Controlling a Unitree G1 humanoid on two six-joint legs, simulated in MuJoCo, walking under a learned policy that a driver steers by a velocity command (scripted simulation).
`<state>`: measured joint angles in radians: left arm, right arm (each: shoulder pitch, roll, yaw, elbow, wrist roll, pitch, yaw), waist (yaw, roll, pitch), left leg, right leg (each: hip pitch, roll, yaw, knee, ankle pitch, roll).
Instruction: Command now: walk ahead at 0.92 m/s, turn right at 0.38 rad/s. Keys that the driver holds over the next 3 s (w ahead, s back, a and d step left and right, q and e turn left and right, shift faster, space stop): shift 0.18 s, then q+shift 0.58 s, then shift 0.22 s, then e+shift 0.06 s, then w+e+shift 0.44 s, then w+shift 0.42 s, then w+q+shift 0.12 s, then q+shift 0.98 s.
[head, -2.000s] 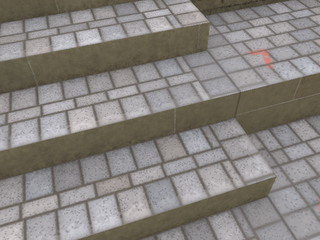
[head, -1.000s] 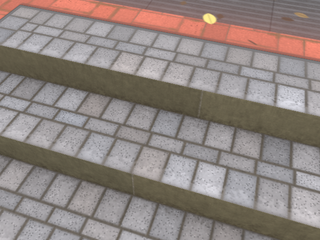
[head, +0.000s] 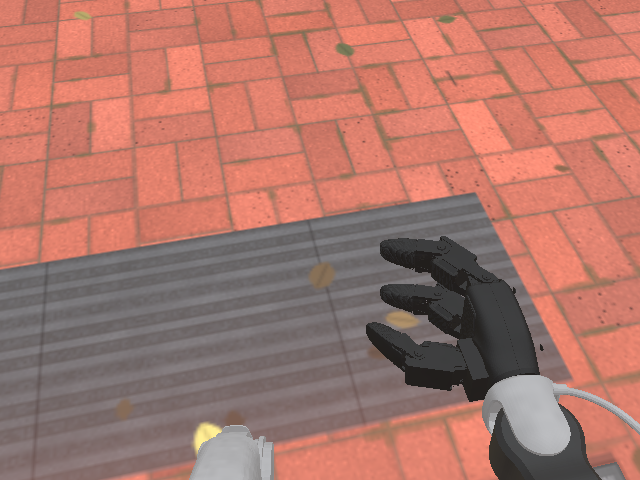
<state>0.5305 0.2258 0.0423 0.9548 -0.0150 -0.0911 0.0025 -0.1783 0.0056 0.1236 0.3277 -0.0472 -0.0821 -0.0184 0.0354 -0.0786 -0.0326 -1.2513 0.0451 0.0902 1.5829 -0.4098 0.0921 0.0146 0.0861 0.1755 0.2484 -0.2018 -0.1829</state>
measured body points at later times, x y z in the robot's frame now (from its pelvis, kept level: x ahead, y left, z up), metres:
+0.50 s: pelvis +0.36 +0.03 +0.12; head +0.38 +0.04 +0.57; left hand +0.61 +0.27 +0.08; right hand +0.44 -0.24 +0.01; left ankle +0.22 +0.14 -0.54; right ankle +0.47 -0.07 -0.60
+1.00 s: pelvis +0.41 +0.09 +0.13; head +0.44 +0.14 +0.58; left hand +0.44 +0.41 +0.01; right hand +0.68 -0.08 +0.06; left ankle +0.43 +0.19 -0.60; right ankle +0.48 -0.04 -0.52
